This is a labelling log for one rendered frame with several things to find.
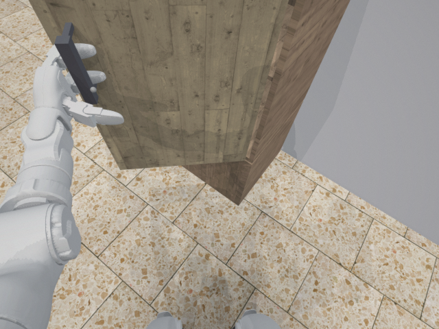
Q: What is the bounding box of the left robot hand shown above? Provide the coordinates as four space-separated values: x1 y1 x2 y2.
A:
33 43 124 127

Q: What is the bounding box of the right robot thigh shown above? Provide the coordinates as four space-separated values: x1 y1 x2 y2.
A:
235 313 282 329

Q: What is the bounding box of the left robot shin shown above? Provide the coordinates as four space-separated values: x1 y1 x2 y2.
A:
157 311 173 319

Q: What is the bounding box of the cupboard door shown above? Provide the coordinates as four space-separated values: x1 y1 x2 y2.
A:
29 0 289 170

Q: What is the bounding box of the handle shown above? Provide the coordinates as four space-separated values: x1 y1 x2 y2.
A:
54 23 98 104

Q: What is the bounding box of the robot left forearm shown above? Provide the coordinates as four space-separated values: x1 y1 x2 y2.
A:
0 107 74 213

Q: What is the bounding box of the left robot upper arm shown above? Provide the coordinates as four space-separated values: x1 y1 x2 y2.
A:
0 203 81 329

